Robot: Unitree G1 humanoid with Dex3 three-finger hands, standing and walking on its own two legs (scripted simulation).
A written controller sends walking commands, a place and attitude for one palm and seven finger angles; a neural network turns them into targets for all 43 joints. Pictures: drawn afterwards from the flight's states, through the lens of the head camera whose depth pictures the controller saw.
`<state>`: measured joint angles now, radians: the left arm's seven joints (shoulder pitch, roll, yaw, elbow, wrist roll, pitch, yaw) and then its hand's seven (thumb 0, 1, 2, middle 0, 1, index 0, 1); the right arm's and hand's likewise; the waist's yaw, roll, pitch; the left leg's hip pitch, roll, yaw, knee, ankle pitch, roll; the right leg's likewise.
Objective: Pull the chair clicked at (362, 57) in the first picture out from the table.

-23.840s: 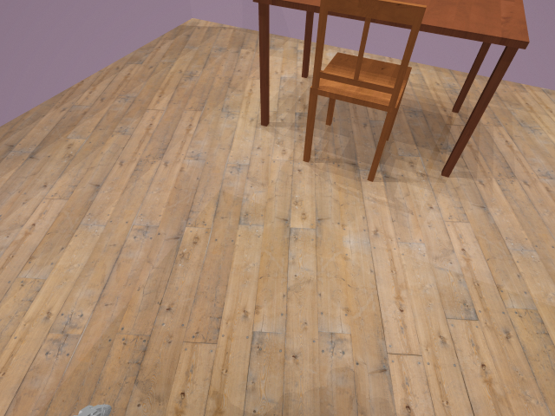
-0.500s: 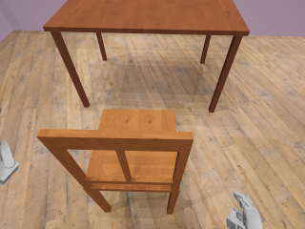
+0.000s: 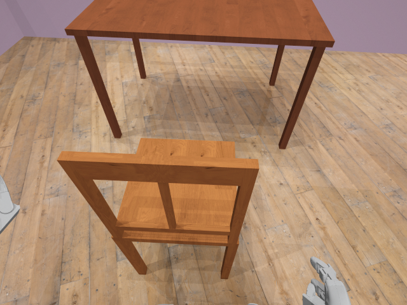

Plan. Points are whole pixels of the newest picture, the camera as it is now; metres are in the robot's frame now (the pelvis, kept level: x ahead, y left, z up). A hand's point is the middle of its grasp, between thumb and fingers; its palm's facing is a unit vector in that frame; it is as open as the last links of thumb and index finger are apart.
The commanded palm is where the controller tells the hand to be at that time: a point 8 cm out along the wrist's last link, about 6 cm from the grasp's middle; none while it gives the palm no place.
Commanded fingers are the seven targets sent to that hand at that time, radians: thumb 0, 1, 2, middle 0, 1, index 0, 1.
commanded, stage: step back with the hand held close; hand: left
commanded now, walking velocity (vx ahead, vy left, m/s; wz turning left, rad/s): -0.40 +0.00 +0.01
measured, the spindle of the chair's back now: (168, 205) +0.36 +0.12 -0.09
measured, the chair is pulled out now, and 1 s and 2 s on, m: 0.61 0.61 0.61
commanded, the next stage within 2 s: stop stepping back and stand still in 1.00 s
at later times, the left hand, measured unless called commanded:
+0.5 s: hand (13, 222) +0.18 +0.26 +0.19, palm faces +0.48 -0.74 -0.48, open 7.4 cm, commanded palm +0.11 +0.30 +0.19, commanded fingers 0.00 0.90 0.90 -0.20 -0.30 -0.20 -0.30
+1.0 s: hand out of the picture +0.12 +0.26 +0.18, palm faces +0.38 -0.74 -0.55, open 7.4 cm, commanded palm +0.05 +0.30 +0.19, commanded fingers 0.00 0.90 0.90 -0.20 -0.30 -0.20 -0.30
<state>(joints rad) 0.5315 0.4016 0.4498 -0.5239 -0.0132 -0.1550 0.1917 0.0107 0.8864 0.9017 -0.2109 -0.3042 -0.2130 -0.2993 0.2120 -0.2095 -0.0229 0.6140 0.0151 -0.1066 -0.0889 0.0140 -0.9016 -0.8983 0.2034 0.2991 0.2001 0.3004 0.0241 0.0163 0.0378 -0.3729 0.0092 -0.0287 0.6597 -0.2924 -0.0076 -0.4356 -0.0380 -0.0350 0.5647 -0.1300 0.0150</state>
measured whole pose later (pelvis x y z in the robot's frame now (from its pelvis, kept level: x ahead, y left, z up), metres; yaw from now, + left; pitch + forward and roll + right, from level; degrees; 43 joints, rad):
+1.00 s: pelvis -0.09 -0.01 +0.01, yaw +1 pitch +3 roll +0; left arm 0.58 0.50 0.49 -0.56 -0.03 -0.25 0.15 0.01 0.88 0.90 -0.22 -0.30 -0.22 -0.30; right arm 0.12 -0.18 -0.05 0.65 0.00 -0.10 -0.08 0.01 -0.90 -0.90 0.20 0.30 0.20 0.30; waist -0.02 -0.06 0.04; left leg -0.34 -0.01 0.02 0.53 -0.24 0.01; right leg -0.42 -0.02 0.03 0.61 -0.26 0.02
